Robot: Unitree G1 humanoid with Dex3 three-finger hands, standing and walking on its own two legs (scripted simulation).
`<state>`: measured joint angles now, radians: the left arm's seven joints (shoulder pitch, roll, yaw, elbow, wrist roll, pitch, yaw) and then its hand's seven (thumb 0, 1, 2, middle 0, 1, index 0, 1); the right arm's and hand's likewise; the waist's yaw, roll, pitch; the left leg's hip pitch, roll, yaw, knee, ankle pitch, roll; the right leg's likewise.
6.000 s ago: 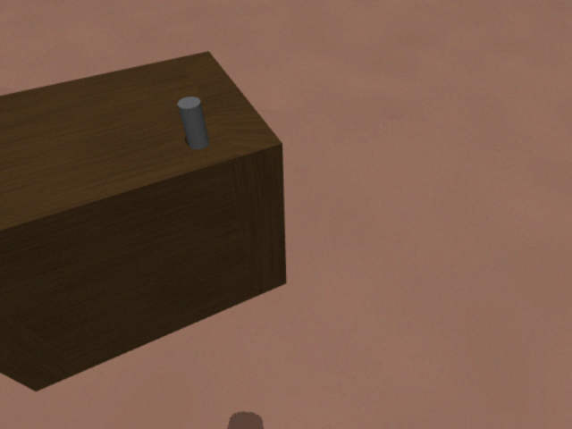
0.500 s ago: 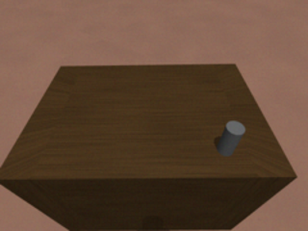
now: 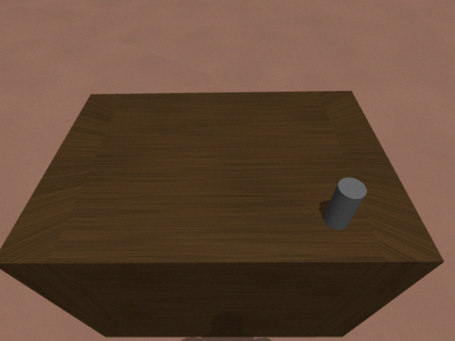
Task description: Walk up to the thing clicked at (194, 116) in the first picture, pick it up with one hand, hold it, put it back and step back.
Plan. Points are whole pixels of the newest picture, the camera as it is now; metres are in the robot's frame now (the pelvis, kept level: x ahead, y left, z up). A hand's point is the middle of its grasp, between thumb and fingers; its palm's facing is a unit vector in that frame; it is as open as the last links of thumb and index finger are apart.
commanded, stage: rise first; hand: right
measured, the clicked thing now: (343, 205) +0.41 -0.22 -0.02
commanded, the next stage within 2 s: go down in 1.64 s
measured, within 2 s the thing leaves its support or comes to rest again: neither
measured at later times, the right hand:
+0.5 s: hand (395, 334) +0.17 -0.26 -0.07, palm faces +0.25 +0.91 -0.34, open 16.1 cm
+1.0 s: hand (418, 315) +0.18 -0.26 +0.02, palm faces +0.29 +0.89 -0.35, open 17.6 cm
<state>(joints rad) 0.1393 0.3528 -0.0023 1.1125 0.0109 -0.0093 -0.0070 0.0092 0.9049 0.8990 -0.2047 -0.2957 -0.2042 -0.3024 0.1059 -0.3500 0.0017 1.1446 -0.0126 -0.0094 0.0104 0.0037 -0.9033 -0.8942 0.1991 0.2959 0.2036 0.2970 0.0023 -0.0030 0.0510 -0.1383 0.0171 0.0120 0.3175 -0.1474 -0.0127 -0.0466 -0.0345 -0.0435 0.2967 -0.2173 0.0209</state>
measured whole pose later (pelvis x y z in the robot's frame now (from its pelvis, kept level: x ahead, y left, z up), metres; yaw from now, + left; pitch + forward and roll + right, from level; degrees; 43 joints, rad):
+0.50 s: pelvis +0.01 +0.00 +0.00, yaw -2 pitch +1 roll +0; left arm 0.19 0.25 0.09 0.70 -0.04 -0.06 0.08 0.00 -0.22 0.11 -0.07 -0.05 -0.07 -0.06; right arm 0.27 -0.29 -0.13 0.47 0.05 -0.04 -0.07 0.00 0.24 -0.12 0.05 0.06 0.06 0.06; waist -0.02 -0.03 0.00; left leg -0.20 0.03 0.04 0.39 -0.20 -0.02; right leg -0.13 -0.02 -0.01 0.39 -0.27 0.01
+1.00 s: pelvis +0.00 -0.01 +0.00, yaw -2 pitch -3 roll +0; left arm 0.23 0.23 0.11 0.61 -0.02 -0.07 0.06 -0.01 -0.51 0.04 -0.06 -0.05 -0.06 -0.05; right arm 0.43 -0.29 -0.18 0.02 0.04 -0.11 -0.04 -0.01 0.59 -0.04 0.04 0.06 0.06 0.06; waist -0.04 -0.03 0.04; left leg -0.13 0.04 0.05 0.38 -0.20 -0.02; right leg -0.07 -0.02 0.00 0.38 -0.26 0.01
